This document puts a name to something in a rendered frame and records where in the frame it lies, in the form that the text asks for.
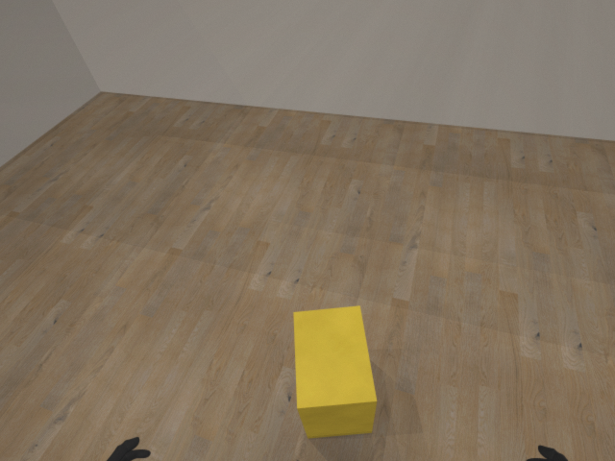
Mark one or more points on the carton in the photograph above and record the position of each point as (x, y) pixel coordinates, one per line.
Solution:
(334, 383)

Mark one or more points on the robot left hand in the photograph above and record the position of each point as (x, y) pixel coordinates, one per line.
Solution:
(125, 452)

